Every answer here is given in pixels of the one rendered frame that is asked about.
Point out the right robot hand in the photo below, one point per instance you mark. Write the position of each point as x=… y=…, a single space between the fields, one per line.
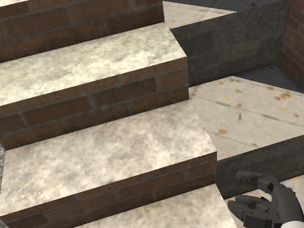
x=257 y=212

